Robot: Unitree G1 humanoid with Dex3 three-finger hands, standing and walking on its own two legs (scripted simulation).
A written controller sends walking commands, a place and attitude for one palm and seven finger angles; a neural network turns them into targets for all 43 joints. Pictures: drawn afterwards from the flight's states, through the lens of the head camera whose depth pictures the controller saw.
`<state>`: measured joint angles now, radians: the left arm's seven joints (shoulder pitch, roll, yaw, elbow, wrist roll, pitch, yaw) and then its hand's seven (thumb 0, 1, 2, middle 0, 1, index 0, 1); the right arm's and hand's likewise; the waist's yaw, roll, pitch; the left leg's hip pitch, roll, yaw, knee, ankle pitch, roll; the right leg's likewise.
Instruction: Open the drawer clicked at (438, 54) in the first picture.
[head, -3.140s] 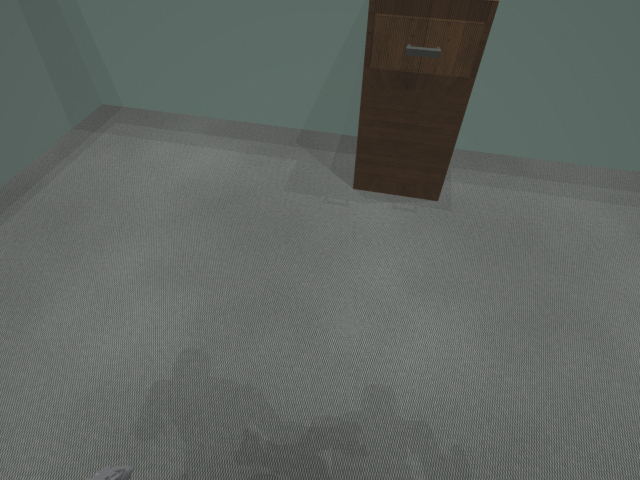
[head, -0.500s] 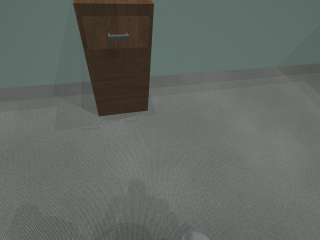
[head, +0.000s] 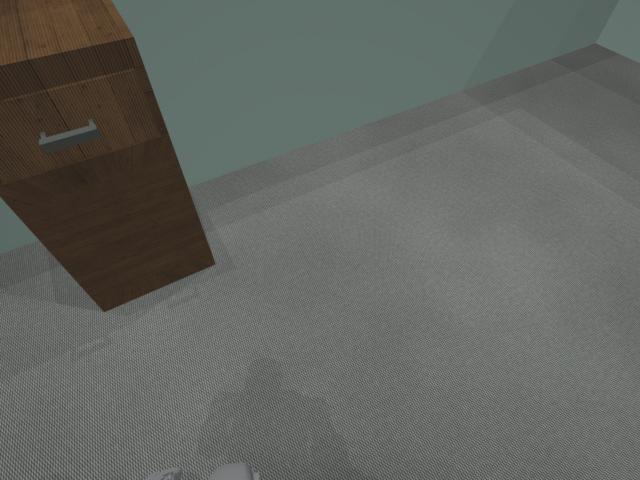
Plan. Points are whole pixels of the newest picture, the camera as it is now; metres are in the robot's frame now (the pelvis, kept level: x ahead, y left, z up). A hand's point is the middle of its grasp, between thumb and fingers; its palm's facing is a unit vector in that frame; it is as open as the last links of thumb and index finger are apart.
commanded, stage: walk to a spot facing it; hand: left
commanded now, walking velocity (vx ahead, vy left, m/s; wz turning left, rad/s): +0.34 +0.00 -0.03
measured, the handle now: (69, 133) +0.82 +0.58 -0.06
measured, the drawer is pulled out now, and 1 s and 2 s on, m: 0.00 0.00 0.00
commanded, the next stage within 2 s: turn to face it in 0.18 s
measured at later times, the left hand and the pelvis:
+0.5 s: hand (165, 468) +0.17 +0.23 -0.18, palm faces +0.07 -0.99 -0.15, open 7.4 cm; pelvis +0.19 +0.06 +0.01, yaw +1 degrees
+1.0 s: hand (192, 379) +0.28 +0.20 -0.13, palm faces +0.31 -0.91 -0.27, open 7.4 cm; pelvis +0.23 -0.01 +0.01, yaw +19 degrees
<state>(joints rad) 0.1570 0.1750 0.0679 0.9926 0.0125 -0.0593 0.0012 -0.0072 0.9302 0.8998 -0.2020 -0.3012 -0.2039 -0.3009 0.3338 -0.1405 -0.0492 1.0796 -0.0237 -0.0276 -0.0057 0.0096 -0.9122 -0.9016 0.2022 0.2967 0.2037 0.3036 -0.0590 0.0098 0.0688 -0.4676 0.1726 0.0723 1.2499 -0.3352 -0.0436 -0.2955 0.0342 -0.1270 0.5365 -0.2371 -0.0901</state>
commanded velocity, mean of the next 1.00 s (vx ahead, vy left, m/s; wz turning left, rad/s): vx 0.07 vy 0.00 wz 0.38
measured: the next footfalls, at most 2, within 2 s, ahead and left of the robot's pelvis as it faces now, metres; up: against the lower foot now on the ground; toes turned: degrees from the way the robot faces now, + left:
left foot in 0.32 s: +0.28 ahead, +0.15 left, +0.00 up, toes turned +8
right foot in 0.80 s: +0.31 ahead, -0.09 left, +0.00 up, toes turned +7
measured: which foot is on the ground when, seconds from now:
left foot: up 0.00-0.30, down 0.32-0.80, up 0.82-1.00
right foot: down 0.00-0.34, up 0.36-0.78, down 0.80-1.00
